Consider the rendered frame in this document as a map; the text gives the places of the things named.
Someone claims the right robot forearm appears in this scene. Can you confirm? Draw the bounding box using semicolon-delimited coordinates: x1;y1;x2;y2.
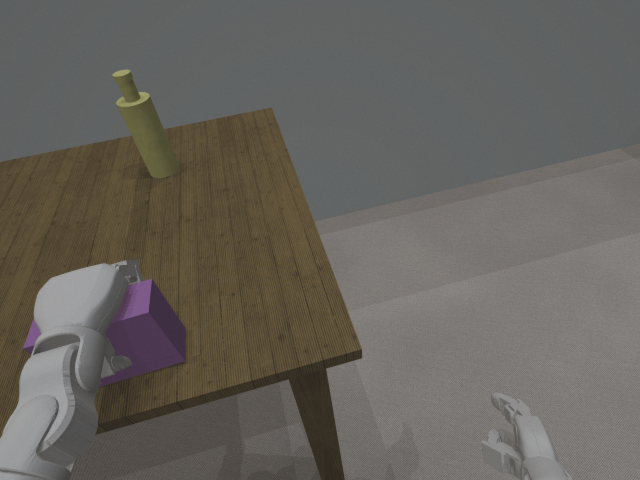
520;456;572;480

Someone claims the left robot forearm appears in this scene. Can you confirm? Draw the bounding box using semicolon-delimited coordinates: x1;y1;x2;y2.
0;326;106;480

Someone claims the sponge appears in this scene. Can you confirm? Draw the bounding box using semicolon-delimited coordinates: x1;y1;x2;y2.
23;279;186;387

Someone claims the robot right hand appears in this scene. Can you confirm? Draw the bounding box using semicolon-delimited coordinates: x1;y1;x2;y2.
481;393;559;480

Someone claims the table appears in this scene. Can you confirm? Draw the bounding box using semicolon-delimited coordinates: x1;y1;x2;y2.
0;108;362;480

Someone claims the robot left hand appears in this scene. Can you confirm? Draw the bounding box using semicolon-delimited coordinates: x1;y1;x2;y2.
34;260;144;378

